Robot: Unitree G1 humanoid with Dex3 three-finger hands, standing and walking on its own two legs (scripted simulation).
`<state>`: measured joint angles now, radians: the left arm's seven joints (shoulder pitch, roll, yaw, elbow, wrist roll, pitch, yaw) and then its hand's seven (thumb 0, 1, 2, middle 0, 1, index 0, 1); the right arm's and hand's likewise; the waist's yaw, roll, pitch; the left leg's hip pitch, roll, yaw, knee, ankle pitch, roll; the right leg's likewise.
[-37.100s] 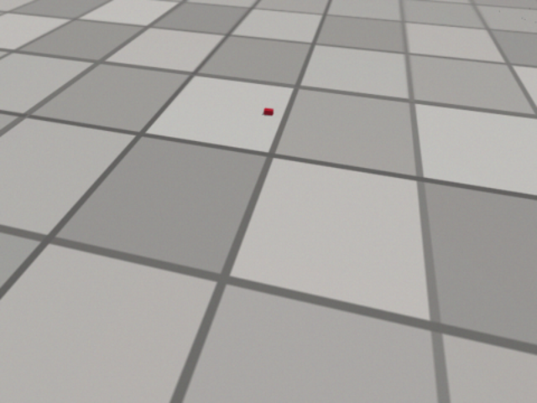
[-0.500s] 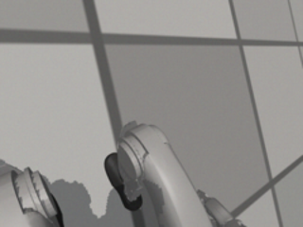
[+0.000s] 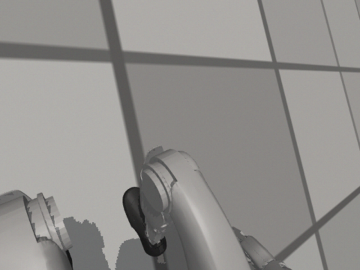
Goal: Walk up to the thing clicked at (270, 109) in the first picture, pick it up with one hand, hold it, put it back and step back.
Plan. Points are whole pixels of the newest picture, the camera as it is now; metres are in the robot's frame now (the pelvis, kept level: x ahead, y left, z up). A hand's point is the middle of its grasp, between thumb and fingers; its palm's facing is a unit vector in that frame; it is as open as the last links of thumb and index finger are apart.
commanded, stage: rest palm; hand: left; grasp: from above
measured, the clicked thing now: out of the picture +0.49 +0.35 -0.30
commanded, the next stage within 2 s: approach in 1.62 s
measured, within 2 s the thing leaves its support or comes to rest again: neither
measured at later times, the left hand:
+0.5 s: hand out of the picture +0.47 +0.33 -0.25, palm faces -0.52 -0.10 -0.85, open 14.1 cm
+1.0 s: hand out of the picture +0.47 +0.34 -0.24, palm faces -0.44 -0.07 -0.89, open 13.8 cm
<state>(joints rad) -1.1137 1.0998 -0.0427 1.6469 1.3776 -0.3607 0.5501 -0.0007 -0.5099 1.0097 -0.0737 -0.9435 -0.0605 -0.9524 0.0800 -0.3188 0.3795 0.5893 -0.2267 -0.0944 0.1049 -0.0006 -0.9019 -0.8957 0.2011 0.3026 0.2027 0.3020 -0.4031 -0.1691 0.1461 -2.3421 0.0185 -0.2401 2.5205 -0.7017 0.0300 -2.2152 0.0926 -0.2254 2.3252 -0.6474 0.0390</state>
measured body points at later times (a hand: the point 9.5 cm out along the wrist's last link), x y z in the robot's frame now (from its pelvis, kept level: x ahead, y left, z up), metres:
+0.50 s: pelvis +0.00 +0.00 +0.00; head +0.29 +0.14 +0.31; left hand +0.49 +0.33 -0.20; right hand +0.06 -0.26 -0.05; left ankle +0.07 +0.12 -0.28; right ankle +0.12 -0.11 -0.28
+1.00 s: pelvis +0.00 +0.00 +0.00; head +0.28 +0.15 +0.32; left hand +0.49 +0.34 -0.19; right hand +0.08 -0.25 -0.05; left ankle +0.07 +0.12 -0.28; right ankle +0.12 -0.11 -0.28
